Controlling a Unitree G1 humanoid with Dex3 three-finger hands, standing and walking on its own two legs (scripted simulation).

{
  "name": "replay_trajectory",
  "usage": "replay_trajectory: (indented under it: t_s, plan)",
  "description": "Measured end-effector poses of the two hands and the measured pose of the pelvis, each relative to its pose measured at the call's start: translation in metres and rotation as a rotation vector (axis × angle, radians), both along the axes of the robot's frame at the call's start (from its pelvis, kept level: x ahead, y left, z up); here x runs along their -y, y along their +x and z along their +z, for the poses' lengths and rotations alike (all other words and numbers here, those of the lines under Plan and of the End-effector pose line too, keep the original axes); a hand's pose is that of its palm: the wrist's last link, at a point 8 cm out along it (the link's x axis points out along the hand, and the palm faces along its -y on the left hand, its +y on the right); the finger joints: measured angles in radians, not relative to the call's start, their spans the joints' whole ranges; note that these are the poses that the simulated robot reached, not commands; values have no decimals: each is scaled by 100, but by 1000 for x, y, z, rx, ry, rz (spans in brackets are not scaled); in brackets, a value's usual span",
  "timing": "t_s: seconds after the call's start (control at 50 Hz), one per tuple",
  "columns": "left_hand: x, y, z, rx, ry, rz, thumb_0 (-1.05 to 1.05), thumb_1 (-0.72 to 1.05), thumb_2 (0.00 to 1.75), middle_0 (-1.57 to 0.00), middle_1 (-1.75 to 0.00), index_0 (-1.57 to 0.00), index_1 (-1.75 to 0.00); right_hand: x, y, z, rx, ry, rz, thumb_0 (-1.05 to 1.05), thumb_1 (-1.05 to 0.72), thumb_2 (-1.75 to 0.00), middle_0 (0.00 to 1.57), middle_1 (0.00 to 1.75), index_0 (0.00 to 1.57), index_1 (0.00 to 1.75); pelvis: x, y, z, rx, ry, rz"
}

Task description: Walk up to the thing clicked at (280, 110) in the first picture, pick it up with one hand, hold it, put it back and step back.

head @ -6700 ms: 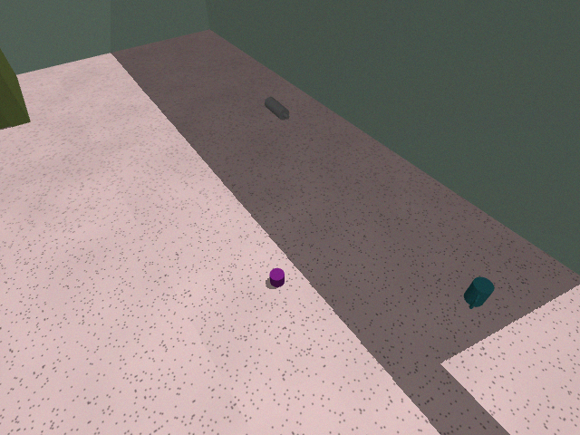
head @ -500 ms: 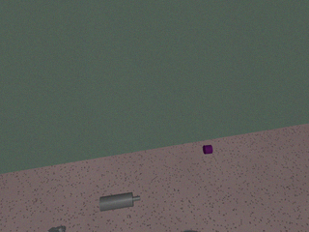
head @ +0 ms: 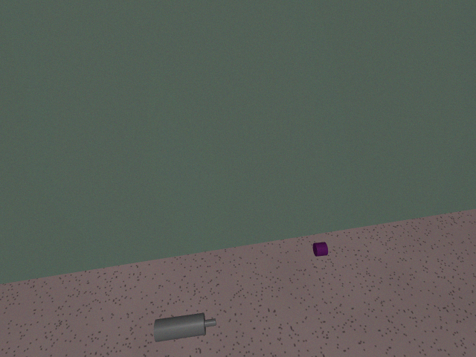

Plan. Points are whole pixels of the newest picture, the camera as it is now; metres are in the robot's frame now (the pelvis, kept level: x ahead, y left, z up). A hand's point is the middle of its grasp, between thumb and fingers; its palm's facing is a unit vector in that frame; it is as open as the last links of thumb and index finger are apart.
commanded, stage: walk up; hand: left
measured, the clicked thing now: (186, 326) +0.39 +0.22 -0.74
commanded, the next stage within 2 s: stand in 0.98 s
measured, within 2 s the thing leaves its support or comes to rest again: neither
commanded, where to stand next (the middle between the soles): +0.04 -0.02 m, yaw +0 degrees
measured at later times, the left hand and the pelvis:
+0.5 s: hand out of the picture +0.10 +0.26 -0.15, palm faces -0.02 -0.95 -0.31, open 7.4 cm; pelvis +0.01 +0.02 +0.00, yaw -1 degrees
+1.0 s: hand out of the picture +0.09 +0.26 -0.15, palm faces -0.02 -0.95 -0.32, open 7.4 cm; pelvis +0.01 +0.01 +0.01, yaw -1 degrees
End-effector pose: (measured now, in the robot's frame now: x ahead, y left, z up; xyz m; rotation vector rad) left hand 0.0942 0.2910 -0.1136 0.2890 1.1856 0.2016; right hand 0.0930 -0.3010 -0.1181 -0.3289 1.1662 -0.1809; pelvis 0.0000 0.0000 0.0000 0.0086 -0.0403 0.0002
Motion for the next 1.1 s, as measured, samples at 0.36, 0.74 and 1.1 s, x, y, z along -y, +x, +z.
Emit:
replay_trajectory:
  t_s: [0.36, 0.74, 1.1]
  plan:
    - [-12, 2, -5, -43, -19, -7, 1, 91, 90, -21, -30, -21, -30, -16, -31, 3, -76, -5, -55, 1, -91, -90, 21, 30, 21, 30, -14, 6, 4, -7, -7, -14]
    - [-18, -4, -3, -59, -8, 2, 1, 91, 90, -21, -30, -21, -30, -25, -2, 5, -18, 12, -34, 1, -91, -90, 21, 30, 21, 30, -19, 11, 6, -9, -5, -16]
    - [-13, -4, -1, -55, 6, -10, 1, 91, 90, -21, -30, -21, -30, -16, -4, 2, -45, 14, -40, 1, -91, -90, 21, 30, 21, 30, -13, 16, 6, -6, -7, -10]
